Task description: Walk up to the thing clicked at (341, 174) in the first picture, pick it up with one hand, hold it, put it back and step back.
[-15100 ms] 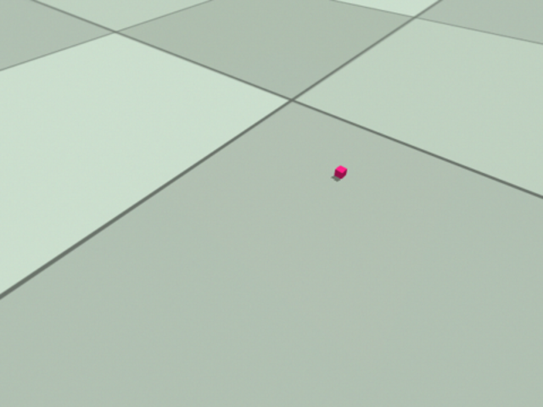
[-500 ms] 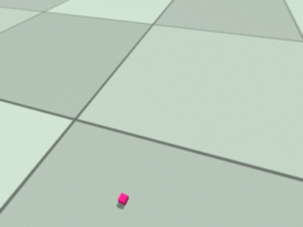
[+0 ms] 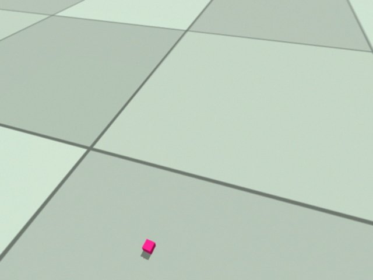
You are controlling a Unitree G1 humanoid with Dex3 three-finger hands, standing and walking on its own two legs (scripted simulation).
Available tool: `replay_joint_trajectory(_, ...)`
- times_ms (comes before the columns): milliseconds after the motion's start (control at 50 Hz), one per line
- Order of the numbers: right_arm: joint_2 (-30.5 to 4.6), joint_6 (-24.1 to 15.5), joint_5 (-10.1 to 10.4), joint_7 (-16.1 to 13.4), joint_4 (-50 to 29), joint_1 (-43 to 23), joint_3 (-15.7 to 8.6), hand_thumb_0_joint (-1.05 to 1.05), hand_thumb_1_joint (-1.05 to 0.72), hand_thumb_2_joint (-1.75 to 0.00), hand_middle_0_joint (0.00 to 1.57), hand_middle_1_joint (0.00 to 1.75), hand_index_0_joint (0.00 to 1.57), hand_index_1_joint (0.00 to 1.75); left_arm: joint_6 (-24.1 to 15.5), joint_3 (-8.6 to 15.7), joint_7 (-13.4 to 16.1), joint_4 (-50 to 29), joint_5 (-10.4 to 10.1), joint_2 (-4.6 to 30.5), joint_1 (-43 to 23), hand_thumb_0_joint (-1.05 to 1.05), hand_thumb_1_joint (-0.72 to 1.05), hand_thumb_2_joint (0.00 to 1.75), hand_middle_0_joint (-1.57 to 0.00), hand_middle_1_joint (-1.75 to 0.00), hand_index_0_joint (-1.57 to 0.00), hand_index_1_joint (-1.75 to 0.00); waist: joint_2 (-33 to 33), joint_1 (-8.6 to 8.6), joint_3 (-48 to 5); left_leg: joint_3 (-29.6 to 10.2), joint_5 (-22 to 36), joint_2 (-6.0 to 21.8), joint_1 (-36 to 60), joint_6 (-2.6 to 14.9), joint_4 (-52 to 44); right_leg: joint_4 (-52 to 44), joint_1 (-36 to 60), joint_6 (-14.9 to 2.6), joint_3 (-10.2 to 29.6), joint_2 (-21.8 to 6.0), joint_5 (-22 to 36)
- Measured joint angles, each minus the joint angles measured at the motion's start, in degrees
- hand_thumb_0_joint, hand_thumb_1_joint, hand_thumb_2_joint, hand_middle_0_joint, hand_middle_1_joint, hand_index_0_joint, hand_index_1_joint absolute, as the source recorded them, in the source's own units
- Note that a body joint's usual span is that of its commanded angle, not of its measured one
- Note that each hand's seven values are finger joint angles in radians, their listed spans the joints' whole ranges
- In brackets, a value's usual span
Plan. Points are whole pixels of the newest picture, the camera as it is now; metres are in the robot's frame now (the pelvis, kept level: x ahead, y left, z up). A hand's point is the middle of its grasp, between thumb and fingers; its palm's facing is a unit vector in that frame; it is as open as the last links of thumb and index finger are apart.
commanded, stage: stand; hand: left
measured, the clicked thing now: (149, 246) +0.46 +0.24 -0.76
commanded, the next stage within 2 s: walk up in 0.40 s
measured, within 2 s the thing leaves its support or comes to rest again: neither
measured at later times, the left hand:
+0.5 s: hand out of the picture +0.08 +0.26 -0.16, palm faces +0.00 -0.93 -0.36, open 7.4 cm
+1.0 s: hand out of the picture +0.00 +0.31 -0.18, palm faces -0.09 -0.93 -0.36, open 7.4 cm
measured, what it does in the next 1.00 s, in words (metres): walks backwards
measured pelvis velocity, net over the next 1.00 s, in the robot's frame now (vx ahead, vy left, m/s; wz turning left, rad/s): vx -0.12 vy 0.05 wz -0.04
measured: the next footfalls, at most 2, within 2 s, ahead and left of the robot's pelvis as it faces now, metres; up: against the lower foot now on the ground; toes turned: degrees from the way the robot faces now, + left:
right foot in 1.16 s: -0.16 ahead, -0.11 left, +0.00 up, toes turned -2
left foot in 1.46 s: -0.27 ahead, +0.12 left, +0.00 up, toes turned -4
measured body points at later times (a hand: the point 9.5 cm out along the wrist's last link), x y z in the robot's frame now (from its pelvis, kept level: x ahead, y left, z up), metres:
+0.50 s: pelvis -0.01 +0.00 -0.01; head +0.02 +0.00 +0.44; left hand +0.08 +0.31 -0.13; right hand +0.07 -0.31 -0.14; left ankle -0.01 +0.13 -0.75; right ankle +0.01 -0.13 -0.75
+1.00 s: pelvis -0.12 +0.05 -0.02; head -0.04 +0.07 +0.42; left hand +0.01 +0.35 -0.16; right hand -0.06 -0.27 -0.12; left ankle -0.08 +0.15 -0.75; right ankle -0.16 -0.11 -0.68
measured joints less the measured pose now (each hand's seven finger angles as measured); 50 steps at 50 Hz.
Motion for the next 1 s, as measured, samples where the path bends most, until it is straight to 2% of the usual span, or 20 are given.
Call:
replay_joint_trajectory(400, 0.02, -0.15, -0.01, -0.15, -0.45, 0.39, 0.44, 0.0, -0.9, -0.9, 0.21, 0.3, 0.2, 0.3, 0.26, 0.1, -0.12, -0.11, -0.1, 0.1, 0.02, 0.01, 0.9, 0.9, -0.21, -0.3, -0.2, -0.3, 0.06, 0.18, 0.01, -0.08, -0.15, 0.14, 0.11, -0.17, -0.16, 0.14, -0.01, -0.18, -0.09, 0.13, -0.33)
replay_joint_trajectory(520, -0.9, 1.35, 1.06, -0.3, -3.26, -1.77, -0.86, 0.0, -0.9, -0.9, 0.21, 0.3, 0.2, 0.3, 1.78, 2.23, 0.41, -3.93, -1.01, 1.06, -2.13, 0.01, 0.9, 0.9, -0.21, -0.3, -0.21, -0.3, 0.0, 0.59, 4.0, -0.47, -2.35, 0.31, -5.83, 0.23, 7.8, 6.11, -4.95, -0.56, -0.29, 0.36, -1.64)
replay_joint_trajectory(580, -2.01, 2.28, 1.11, -0.53, -5.19, -2.5, -1.64, 0.0, -0.9, -0.9, 0.21, 0.3, 0.2, 0.3, 2.76, 2.61, 0.53, -6.17, -0.77, 1.62, -3.29, 0.01, 0.9, 0.9, -0.21, -0.3, -0.21, -0.3, 0.03, 0.68, 5.82, -0.81, -3.26, -0.22, -10.17, 1.65, 14.71, 9.61, -7.72, -0.52, -0.29, 0.05, -2.3)
replay_joint_trajectory(660, -3.06, 3.3, 0.75, -0.46, -8.23, -2.05, -2.85, 0.0, -0.9, -0.9, 0.21, 0.3, 0.2, 0.3, 3.79, 2.73, 0.75, -9.21, 0.56, 2.35, -4.3, 0.01, 0.9, 0.9, -0.21, -0.3, -0.21, -0.3, -1.38, 0.6, 7.07, -1.98, -16.21, -3.25, -14.55, 3.7, 28.61, 14.22, -11.94, -0.18, 0.87, -1.64, -2.96)
replay_joint_trajectory(700, -3.19, 3.04, 0.64, -0.35, -9.51, -0.95, -3.24, 0.0, -0.9, -0.9, 0.21, 0.3, 0.2, 0.3, 4.16, 2.66, 0.93, -10.58, 0.98, 2.94, -4.79, 0.01, 0.9, 0.9, -0.21, -0.3, -0.21, -0.3, -2.2, 0.09, 7.03, -1.82, -15.23, -3.3, -13.43, 3.83, 27.38, 16.56, -14.42, 0.46, 1.23, -2.37, -3.26)
replay_joint_trajectory(720, -3.4, 2.73, 0.36, -0.33, -10.03, -0.1, -3.39, 0.0, -0.9, -0.9, 0.21, 0.3, 0.2, 0.3, 4.41, 2.6, 0.98, -11.31, 0.96, 3.16, -5.0, 0.01, 0.9, 0.9, -0.21, -0.3, -0.21, -0.3, -2.19, -0.27, 6.71, -1.73, -11.49, -2.73, -11.96, 3.81, 23.41, 18.22, -15.99, 0.67, 1.17, -2.46, -3.68)
replay_joint_trajectory(740, -3.36, 2.4, -0.18, -0.45, -10.22, 0.53, -3.68, 0.0, -0.9, -0.9, 0.21, 0.3, 0.2, 0.3, 4.68, 2.63, 1.05, -11.99, 0.79, 3.46, -5.53, 0.01, 0.9, 0.9, -0.21, -0.3, -0.21, -0.3, -2.63, -0.47, 6.88, -1.64, -11.27, -2.86, -11.51, 2.81, 21.68, 20.57, -17.73, -0.12, 1.62, -2.69, -4.33)
replay_joint_trajectory(760, -2.76, 2.29, -0.8, -0.57, -10.12, 0.77, -3.83, 0.0, -0.9, -0.9, 0.2, 0.3, 0.2, 0.3, 4.91, 2.91, 1.25, -12.53, 0.65, 3.86, -6.25, 0.01, 0.9, 0.9, -0.21, -0.3, -0.21, -0.3, -3.82, -0.09, 7.99, -0.91, -11.65, -3.5, -11.73, 2.71, 22.5, 24.07, -19.0, -1.09, 4.01, -2.06, -8.74)
replay_joint_trajectory(800, -1.68, 2.44, -1.25, -0.33, -10.09, 1.62, -3.4, 0.0, -0.9, -0.9, 0.2, 0.3, 0.2, 0.3, 5.25, 3.43, 1.88, -13.04, 0.74, 3.94, -6.48, 0.01, 0.9, 0.9, -0.21, -0.3, -0.21, -0.3, -4.1, -0.27, 9.05, -0.85, -11.5, -3.04, -12.3, 3.07, 23.41, 33.44, -20.81, -2.01, 8.19, 2.61, -18.73)
replay_joint_trajectory(820, -1.05, 2.49, -1.35, -0.37, -10.02, 2.12, -3.15, 0.0, -0.9, -0.9, 0.21, 0.3, 0.2, 0.3, 5.44, 3.48, 2.09, -13.04, 0.74, 3.96, -6.24, 0.01, 0.9, 0.9, -0.21, -0.3, -0.2, -0.3, -4.03, -0.59, 9.05, -1.1, -10.77, -2.64, -12.32, 3.15, 22.66, 38.48, -21.54, -2.22, 9.21, 4.85, -20.87)
replay_joint_trajectory(860, 0.05, 2.58, -1.56, -0.82, -10.11, 2.98, -2.72, 0.0, -0.9, -0.9, 0.21, 0.3, 0.2, 0.3, 5.53, 3.51, 2.1, -13.35, 0.41, 3.95, -5.15, 0.01, 0.9, 0.9, -0.21, -0.3, -0.2, -0.3, -4.11, -0.55, 8.71, -0.86, -8.78, -1.96, -12.1, 3.21, 20.1, 46.25, -22.44, -2.14, 9.55, 7.51, -20.99)
replay_joint_trajectory(920, 0.76, 2.2, -1.31, -1.61, -11.34, 3.81, -2.58, 0.0, -0.9, -0.9, 0.21, 0.3, 0.2, 0.3, 5.41, 3.75, 1.6, -14.13, 0.55, 3.5, -2.76, 0.01, 0.9, 0.9, -0.21, -0.3, -0.2, -0.3, -3.51, -0.36, 8.59, -0.3, -6.5, -0.97, -12.07, 3.3, 17.51, 49.77, -20.85, -1.01, 8.28, 8.13, -19.98)
replay_joint_trajectory(1000, 0.85, 1.58, -0.97, -2.26, -13.54, 3.7, -2.5, 0.0, -0.9, -0.9, 0.21, 0.31, 0.21, 0.3, 5.74, 4.32, 1.16, -14.92, 0.84, 3.17, -0.02, 0.01, 0.9, 0.9, -0.21, -0.3, -0.2, -0.3, -2.86, -0.17, 8.86, 0.72, -4.91, 0.08, -13.1, 3.2, 17.02, 43.6, -16.05, 0.34, 7.43, 6.5, -20.26)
